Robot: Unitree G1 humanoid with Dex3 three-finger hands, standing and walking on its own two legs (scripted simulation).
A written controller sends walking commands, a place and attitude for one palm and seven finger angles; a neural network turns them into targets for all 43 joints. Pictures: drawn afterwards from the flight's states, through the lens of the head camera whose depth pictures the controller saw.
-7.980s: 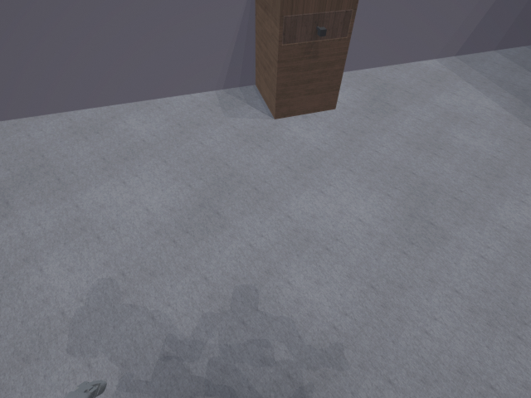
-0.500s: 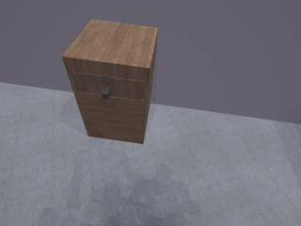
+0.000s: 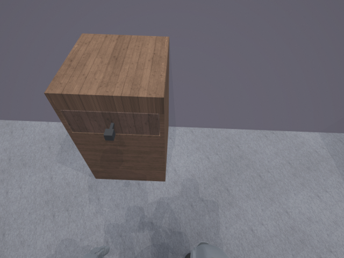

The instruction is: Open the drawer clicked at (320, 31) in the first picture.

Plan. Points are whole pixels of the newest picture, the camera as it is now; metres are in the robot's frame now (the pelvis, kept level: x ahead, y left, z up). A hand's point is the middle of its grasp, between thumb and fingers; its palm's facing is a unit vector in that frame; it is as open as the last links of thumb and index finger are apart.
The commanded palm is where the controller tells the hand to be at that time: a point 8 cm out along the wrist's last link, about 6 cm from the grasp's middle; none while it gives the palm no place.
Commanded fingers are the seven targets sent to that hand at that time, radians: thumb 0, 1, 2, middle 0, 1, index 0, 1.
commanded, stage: take the last steps up to it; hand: left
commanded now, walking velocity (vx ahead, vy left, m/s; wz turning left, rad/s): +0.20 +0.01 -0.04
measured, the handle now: (110, 131) +0.61 +0.25 -0.20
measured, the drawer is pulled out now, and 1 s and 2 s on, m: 0.00 0.00 0.00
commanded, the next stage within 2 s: come to a stop and stand still in 0.10 s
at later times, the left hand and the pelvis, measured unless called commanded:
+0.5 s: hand (97, 250) +0.17 +0.20 -0.17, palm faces +0.01 -0.98 -0.20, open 7.4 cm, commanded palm none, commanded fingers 0.00 0.90 0.90 -0.20 -0.30 -0.20 -0.30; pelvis +0.16 +0.02 +0.01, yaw -3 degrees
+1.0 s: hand (124, 239) +0.19 +0.13 -0.14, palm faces -0.08 -0.96 -0.27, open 7.4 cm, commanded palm none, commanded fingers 0.00 0.90 0.90 -0.20 -0.30 -0.20 -0.30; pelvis +0.12 -0.05 +0.02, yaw -5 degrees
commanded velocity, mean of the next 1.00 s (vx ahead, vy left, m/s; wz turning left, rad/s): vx -0.09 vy -0.03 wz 0.00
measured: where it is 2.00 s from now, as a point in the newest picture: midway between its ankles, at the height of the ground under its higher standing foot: outside the picture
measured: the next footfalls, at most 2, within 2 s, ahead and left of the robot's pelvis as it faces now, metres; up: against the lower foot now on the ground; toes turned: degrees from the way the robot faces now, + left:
right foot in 0.04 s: +0.14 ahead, -0.08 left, +0.00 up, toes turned -7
left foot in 0.42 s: +0.26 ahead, +0.15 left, +0.00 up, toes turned +1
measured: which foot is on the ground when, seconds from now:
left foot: down 0.00-0.06, up 0.08-0.40, down 0.42-0.80, up 0.82-1.00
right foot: up 0.00-0.02, down 0.04-0.44, up 0.46-0.78, down 0.80-1.00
